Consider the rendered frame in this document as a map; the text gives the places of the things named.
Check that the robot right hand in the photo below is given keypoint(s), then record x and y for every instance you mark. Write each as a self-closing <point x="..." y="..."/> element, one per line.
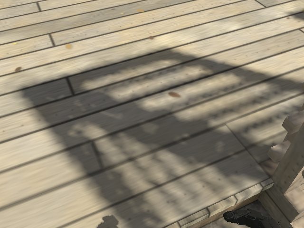
<point x="250" y="218"/>

